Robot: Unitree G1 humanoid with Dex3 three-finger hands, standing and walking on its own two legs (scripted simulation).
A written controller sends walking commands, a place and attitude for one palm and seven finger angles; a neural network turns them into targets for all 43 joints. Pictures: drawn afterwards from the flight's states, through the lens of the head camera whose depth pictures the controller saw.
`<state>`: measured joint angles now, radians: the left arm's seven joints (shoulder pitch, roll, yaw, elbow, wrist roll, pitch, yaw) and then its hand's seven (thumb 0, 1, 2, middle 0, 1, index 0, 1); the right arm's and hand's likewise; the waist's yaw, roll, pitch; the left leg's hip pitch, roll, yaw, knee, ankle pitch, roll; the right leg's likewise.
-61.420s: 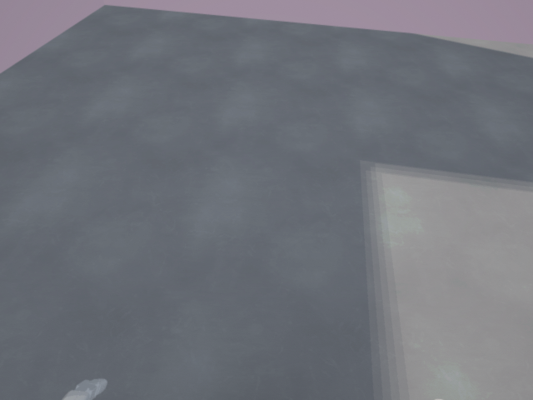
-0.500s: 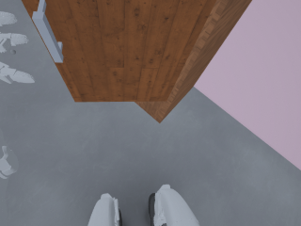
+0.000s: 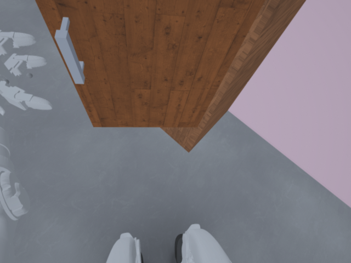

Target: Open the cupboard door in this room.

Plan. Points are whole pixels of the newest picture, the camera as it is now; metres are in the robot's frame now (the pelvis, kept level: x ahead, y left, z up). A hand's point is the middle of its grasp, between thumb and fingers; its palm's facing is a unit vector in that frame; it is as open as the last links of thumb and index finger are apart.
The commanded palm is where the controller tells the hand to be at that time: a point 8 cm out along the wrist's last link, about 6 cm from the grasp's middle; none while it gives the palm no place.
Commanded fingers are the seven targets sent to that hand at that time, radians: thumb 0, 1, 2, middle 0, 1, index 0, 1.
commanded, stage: move the hooked fingers beside the handle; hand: left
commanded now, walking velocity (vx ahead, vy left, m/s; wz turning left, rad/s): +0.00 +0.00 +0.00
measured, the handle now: (73, 53) +0.56 +0.20 +0.06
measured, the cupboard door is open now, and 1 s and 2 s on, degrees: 45 45 45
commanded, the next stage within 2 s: slide the fingers in behind the handle in 0.32 s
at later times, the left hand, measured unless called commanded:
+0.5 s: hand (34, 73) +0.49 +0.26 +0.07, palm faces -0.01 -1.00 -0.02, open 14.0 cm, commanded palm +0.48 +0.29 +0.06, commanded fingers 0.00 -0.50 0.30 -0.30 -1.20 -0.30 -1.20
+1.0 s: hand (55, 71) +0.51 +0.23 +0.06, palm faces -0.02 -1.00 -0.02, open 14.0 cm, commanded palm +0.49 +0.26 +0.06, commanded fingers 0.00 -0.50 0.30 -0.30 -1.20 -0.30 -1.20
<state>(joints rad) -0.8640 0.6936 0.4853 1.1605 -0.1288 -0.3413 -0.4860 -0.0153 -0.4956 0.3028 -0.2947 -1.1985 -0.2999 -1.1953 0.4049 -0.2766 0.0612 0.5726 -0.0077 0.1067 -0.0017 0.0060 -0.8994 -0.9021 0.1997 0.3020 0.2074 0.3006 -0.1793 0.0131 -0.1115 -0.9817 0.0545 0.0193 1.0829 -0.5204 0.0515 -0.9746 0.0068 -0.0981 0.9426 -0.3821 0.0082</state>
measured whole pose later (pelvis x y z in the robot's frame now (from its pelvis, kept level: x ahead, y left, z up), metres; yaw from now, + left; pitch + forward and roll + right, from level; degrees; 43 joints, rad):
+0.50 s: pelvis -0.01 -0.01 -0.01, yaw +0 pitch +24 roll -5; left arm -0.92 0.74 0.50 1.20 -0.12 -0.37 -0.49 -0.02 -0.49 0.30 -0.29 -1.20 -0.30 -1.20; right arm 0.40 -0.29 0.07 0.58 0.00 0.10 -0.01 0.01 -0.90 -0.90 0.20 0.30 0.21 0.30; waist -0.19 0.01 -0.09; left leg -1.03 0.06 0.02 1.12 -0.52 0.04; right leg -1.03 0.01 -0.10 0.99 -0.39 -0.01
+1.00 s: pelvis +0.00 -0.01 -0.01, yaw +0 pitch +25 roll -4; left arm -0.91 0.64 0.46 1.17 -0.11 -0.37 -0.40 -0.02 -0.49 0.30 -0.30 -1.20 -0.30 -1.20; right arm 0.40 -0.27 0.06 0.58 -0.01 0.09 0.00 0.01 -0.90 -0.90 0.20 0.30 0.21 0.30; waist -0.19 0.02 -0.10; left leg -1.01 0.06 0.03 1.10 -0.52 0.04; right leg -1.02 0.01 -0.09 0.98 -0.39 0.00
